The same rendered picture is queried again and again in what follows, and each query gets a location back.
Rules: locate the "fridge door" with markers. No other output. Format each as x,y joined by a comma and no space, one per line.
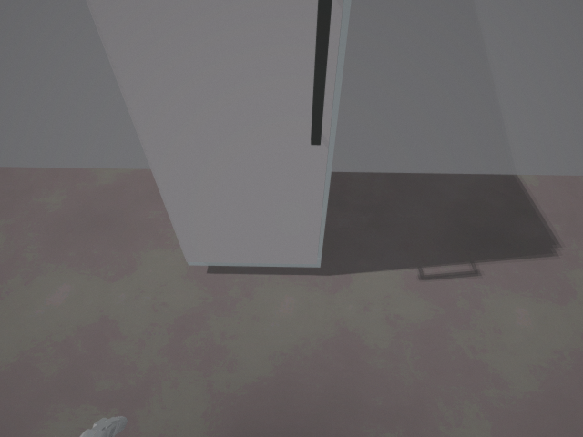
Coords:
220,93

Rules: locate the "left robot hand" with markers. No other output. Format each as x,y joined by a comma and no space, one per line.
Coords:
106,427

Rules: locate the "handle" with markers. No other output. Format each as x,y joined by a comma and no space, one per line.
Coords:
321,54

